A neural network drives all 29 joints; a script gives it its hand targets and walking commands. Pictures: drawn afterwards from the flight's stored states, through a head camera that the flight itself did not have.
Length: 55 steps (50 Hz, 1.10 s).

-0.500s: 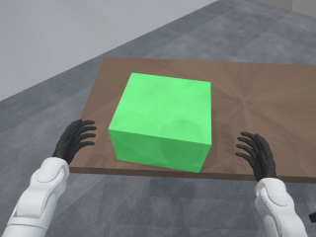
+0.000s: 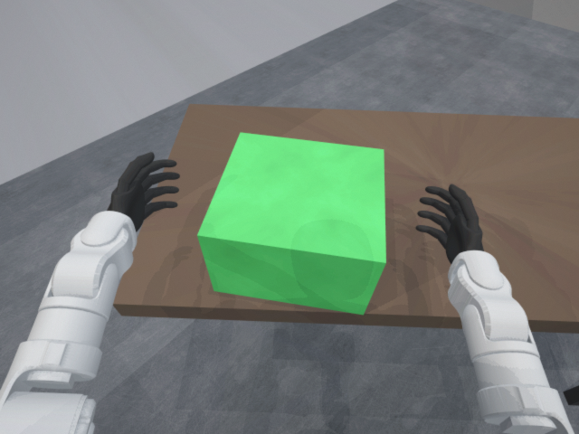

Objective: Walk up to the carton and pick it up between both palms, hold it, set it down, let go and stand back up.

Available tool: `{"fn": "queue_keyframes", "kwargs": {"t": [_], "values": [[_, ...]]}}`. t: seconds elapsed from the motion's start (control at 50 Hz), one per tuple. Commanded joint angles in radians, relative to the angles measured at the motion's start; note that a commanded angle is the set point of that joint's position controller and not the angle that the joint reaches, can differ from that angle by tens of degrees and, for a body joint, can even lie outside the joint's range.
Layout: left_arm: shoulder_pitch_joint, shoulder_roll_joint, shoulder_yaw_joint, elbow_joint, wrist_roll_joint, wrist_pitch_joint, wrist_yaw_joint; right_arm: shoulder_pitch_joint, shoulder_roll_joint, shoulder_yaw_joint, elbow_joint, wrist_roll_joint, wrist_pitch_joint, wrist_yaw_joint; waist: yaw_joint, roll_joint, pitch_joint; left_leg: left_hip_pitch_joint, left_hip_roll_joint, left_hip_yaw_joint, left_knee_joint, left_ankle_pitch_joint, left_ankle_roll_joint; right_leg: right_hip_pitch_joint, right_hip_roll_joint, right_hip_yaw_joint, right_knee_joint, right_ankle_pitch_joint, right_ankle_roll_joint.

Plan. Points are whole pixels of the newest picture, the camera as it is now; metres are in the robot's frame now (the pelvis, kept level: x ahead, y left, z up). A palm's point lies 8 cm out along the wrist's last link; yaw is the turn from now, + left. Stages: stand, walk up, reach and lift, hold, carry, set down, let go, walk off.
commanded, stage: reach and lift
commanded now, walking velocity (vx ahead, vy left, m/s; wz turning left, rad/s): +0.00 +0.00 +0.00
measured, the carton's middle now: (299, 219) +0.46 +0.00 +0.00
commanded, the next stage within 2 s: none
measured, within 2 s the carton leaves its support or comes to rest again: neither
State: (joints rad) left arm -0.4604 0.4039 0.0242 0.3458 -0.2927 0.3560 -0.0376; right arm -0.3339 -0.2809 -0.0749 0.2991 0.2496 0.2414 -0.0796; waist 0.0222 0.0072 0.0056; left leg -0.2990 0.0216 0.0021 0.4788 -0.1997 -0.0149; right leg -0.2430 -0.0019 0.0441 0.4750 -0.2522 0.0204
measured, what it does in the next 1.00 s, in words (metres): stands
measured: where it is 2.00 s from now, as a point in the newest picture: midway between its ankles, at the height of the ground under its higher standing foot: outside the picture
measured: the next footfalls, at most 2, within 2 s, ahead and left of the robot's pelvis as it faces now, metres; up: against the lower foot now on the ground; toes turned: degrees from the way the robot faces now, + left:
none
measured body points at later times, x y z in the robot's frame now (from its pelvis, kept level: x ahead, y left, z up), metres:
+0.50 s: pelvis +0.00 +0.00 +0.00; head +0.02 +0.00 +0.45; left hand +0.44 +0.23 +0.16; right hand +0.42 -0.22 +0.12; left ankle +0.03 +0.13 -0.74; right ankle +0.00 -0.13 -0.74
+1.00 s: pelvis +0.03 -0.01 +0.00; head +0.07 +0.00 +0.45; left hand +0.45 +0.25 +0.07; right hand +0.45 -0.22 +0.08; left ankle +0.03 +0.13 -0.74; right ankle +0.00 -0.13 -0.74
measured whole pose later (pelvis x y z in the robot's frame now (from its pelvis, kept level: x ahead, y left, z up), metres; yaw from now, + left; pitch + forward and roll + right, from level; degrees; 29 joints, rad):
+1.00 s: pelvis +0.03 -0.01 +0.00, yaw +0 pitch +10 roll +0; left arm -0.86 0.40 -0.05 1.34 -0.29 -0.21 -0.04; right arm -0.83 -0.29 0.07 1.17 0.31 -0.11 -0.06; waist -0.02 0.00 -0.11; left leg -0.44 0.03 -0.01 0.48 -0.21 -0.03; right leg -0.38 0.00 0.04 0.47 -0.27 0.02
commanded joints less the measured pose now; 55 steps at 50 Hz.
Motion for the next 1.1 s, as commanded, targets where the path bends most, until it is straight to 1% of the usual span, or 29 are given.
{"fn": "queue_keyframes", "kwargs": {"t": [0.0,0.02,0.04,0.14,0.16,0.18,0.2,0.22,0.26,0.3,0.38,0.42,0.46,0.48,0.5,0.58,0.64,0.66,0.7,0.72,0.76,0.82,0.86,0.9,0.94,0.98,1.0,1.04,1.08], "values": [[-0.463,0.204,0.171,0.066,-0.013,-0.065,0.001,-0.489,-0.255,-0.075,0.0,0.061,-0.048,-0.002,-0.053,-0.033,-0.411,0.211,-0.023,0.008,-0.104,0.271,-0.01,0.116,0.027,-0.023,-0.119,0.31,-0.005],[-0.559,0.22,0.146,0.051,-0.022,-0.086,0.004,-0.562,-0.265,-0.105,0.015,0.056,-0.061,-0.004,-0.057,0.023,-0.418,0.184,-0.026,0.009,-0.103,0.209,-0.011,0.073,0.018,-0.019,-0.116,0.257,-0.009],[-0.479,0.216,0.159,0.065,-0.007,-0.088,0.004,-0.496,-0.241,-0.092,0.021,0.044,-0.068,-0.003,-0.048,-0.032,-0.447,0.219,-0.022,0.014,-0.111,0.217,-0.006,0.111,0.023,-0.018,-0.128,0.276,-0.014],[-0.631,0.213,0.098,0.148,-0.019,-0.123,0.009,-0.628,-0.263,-0.084,0.146,0.057,-0.078,0.002,-0.071,0.019,-0.502,0.242,-0.016,-0.002,-0.08,0.293,-0.025,0.069,0.026,-0.035,-0.117,0.315,-0.011],[-0.652,0.22,0.131,0.248,-0.004,-0.113,-0.001,-0.678,-0.261,-0.051,0.169,0.062,-0.071,0.0,-0.052,-0.029,-0.458,0.215,-0.024,0.001,-0.069,0.296,-0.014,0.076,0.033,-0.036,-0.112,0.315,-0.009],[-0.653,0.207,0.098,0.358,0.009,-0.119,-0.006,-0.682,-0.258,-0.032,0.271,0.071,-0.059,0.001,-0.053,0.0,-0.369,0.181,-0.019,-0.004,-0.088,0.225,-0.022,0.046,0.026,-0.031,-0.126,0.249,-0.013],[-0.688,0.234,0.124,0.316,0.018,-0.131,0.003,-0.706,-0.258,-0.04,0.241,0.064,-0.072,0.005,-0.028,-0.006,-0.429,0.177,-0.028,0.008,-0.102,0.22,-0.011,0.065,0.022,-0.024,-0.135,0.249,-0.008],[-0.717,0.203,0.081,0.331,-0.001,-0.142,0.002,-0.723,-0.257,-0.07,0.275,0.041,-0.079,0.005,-0.088,-0.005,-0.461,0.174,-0.022,-0.006,-0.092,0.229,-0.022,0.046,0.026,-0.045,-0.13,0.263,-0.012],[-0.77,0.222,0.073,0.305,-0.004,-0.153,0.009,-0.781,-0.26,-0.031,0.238,0.055,-0.097,0.009,-0.059,0.007,-0.534,0.226,-0.024,0.007,-0.058,0.333,-0.031,0.07,0.029,-0.05,-0.118,0.338,-0.016],[-0.775,0.228,0.099,0.342,0.026,-0.169,0.016,-0.756,-0.272,-0.064,0.335,0.027,-0.107,0.0,-0.075,0.019,-0.547,0.267,-0.027,0.003,-0.04,0.349,-0.04,0.034,0.041,-0.067,-0.109,0.366,-0.009],[-0.82,0.2,0.033,0.467,-0.021,-0.196,0.023,-0.881,-0.27,-0.029,0.356,0.055,-0.128,0.018,-0.041,-0.019,-0.503,0.222,-0.014,-0.009,-0.056,0.276,-0.033,-0.039,0.039,-0.074,-0.119,0.249,-0.026],[-0.915,0.183,-0.001,0.44,-0.043,-0.197,0.034,-0.921,-0.295,-0.086,0.372,0.016,-0.126,0.016,-0.093,-0.005,-0.588,0.26,-0.009,-0.018,-0.046,0.276,-0.044,-0.064,0.044,-0.08,-0.117,0.251,-0.028],[-0.953,0.209,-0.013,0.48,-0.046,-0.224,0.029,-0.969,-0.278,-0.051,0.449,0.056,-0.136,0.021,-0.063,0.025,-0.555,0.229,-0.009,-0.003,-0.032,0.295,-0.051,-0.081,0.037,-0.075,-0.118,0.272,-0.028],[-0.975,0.193,-0.042,0.502,-0.062,-0.221,0.033,-0.958,-0.282,-0.048,0.457,0.053,-0.13,0.021,-0.097,0.015,-0.547,0.237,-0.009,-0.019,-0.037,0.291,-0.048,-0.09,0.038,-0.081,-0.123,0.276,-0.024],[-0.997,0.211,-0.034,0.603,-0.058,-0.228,0.026,-0.995,-0.273,-0.052,0.512,0.056,-0.126,0.024,-0.079,0.011,-0.511,0.178,-0.012,-0.018,-0.041,0.23,-0.035,-0.115,0.027,-0.068,-0.121,0.228,-0.022],[-1.014,0.201,-0.076,0.584,-0.087,-0.276,0.034,-0.999,-0.278,-0.013,0.504,0.063,-0.152,0.026,-0.073,0.023,-0.619,0.235,-0.004,-0.019,-0.027,0.296,-0.045,-0.113,0.027,-0.084,-0.118,0.281,-0.021],[-0.884,0.153,-0.09,0.774,-0.077,-0.307,0.009,-0.941,-0.246,0.069,0.607,0.081,-0.165,0.031,-0.042,-0.042,-0.48,0.193,-0.004,-0.004,-0.028,0.287,-0.025,-0.103,0.028,-0.076,-0.116,0.288,-0.012],[-0.885,0.146,-0.101,0.825,-0.061,-0.328,0.001,-0.903,-0.223,0.055,0.673,0.078,-0.173,0.024,-0.067,-0.023,-0.46,0.188,-0.001,-0.008,-0.027,0.289,-0.033,-0.115,0.026,-0.077,-0.121,0.297,-0.014],[-0.85,0.142,-0.084,0.814,-0.04,-0.37,-0.014,-0.859,-0.208,0.104,0.653,0.098,-0.223,0.019,-0.042,-0.003,-0.466,0.199,-0.005,0.003,-0.007,0.372,-0.034,-0.098,0.031,-0.073,-0.105,0.348,-0.01],[-0.869,0.127,-0.089,0.827,-0.035,-0.4,-0.019,-0.873,-0.201,0.09,0.697,0.082,-0.247,0.014,-0.073,-0.018,-0.462,0.19,-0.006,0.0,0.008,0.363,-0.037,-0.119,0.034,-0.09,-0.113,0.333,-0.01],[-0.875,0.126,-0.09,0.838,-0.044,-0.456,-0.008,-0.907,-0.197,0.133,0.678,0.111,-0.297,0.018,-0.04,-0.012,-0.529,0.198,-0.006,0.005,0.026,0.4,-0.036,-0.152,0.035,-0.096,-0.088,0.351,-0.007],[-0.91,0.106,-0.155,0.846,-0.096,-0.542,-0.01,-0.923,-0.203,0.138,0.69,0.131,-0.362,0.02,-0.062,0.01,-0.588,0.178,-0.01,-0.002,0.064,0.405,-0.053,-0.204,0.036,-0.102,-0.056,0.337,-0.001],[-0.876,0.112,-0.115,0.89,-0.071,-0.567,-0.004,-0.903,-0.161,0.173,0.748,0.132,-0.379,0.025,-0.019,-0.017,-0.604,0.162,-0.005,0.008,0.085,0.411,-0.051,-0.237,0.03,-0.099,-0.06,0.297,-0.002],[-0.867,0.084,-0.146,0.939,-0.069,-0.608,-0.009,-0.875,-0.175,0.163,0.832,0.134,-0.406,0.029,-0.059,0.021,-0.586,0.176,-0.005,-0.007,0.095,0.407,-0.057,-0.31,0.028,-0.112,-0.036,0.29,0.001],[-0.912,0.117,-0.152,0.901,-0.111,-0.651,-0.006,-0.933,-0.161,0.179,0.778,0.157,-0.44,0.035,-0.037,-0.02,-0.675,0.139,-0.001,0.0,0.121,0.42,-0.052,-0.324,0.027,-0.111,-0.016,0.284,0.002],[-0.862,0.074,-0.185,0.91,-0.096,-0.68,0.002,-0.888,-0.167,0.186,0.839,0.174,-0.481,0.044,-0.045,0.072,-0.728,0.183,0.001,-0.007,0.146,0.504,-0.078,-0.374,0.025,-0.116,-0.009,0.332,-0.003],[-0.875,0.068,-0.17,0.871,-0.102,-0.694,0.001,-0.887,-0.161,0.182,0.824,0.168,-0.497,0.044,-0.055,0.053,-0.78,0.228,0.005,-0.003,0.162,0.577,-0.081,-0.363,0.034,-0.129,-0.002,0.385,-0.001],[-0.82,0.108,-0.141,0.945,-0.087,-0.702,-0.007,-0.86,-0.168,0.228,0.865,0.195,-0.518,0.042,-0.002,0.035,-0.743,0.165,0.001,-0.001,0.185,0.603,-0.077,-0.354,0.03,-0.11,0.009,0.44,0.012],[-0.766,0.057,-0.133,0.9,-0.06,-0.726,-0.012,-0.784,-0.131,0.204,0.876,0.181,-0.549,0.035,-0.041,0.02,-0.76,0.163,-0.002,-0.001,0.171,0.61,-0.07,-0.309,0.025,-0.107,0.013,0.51,0.014]]}}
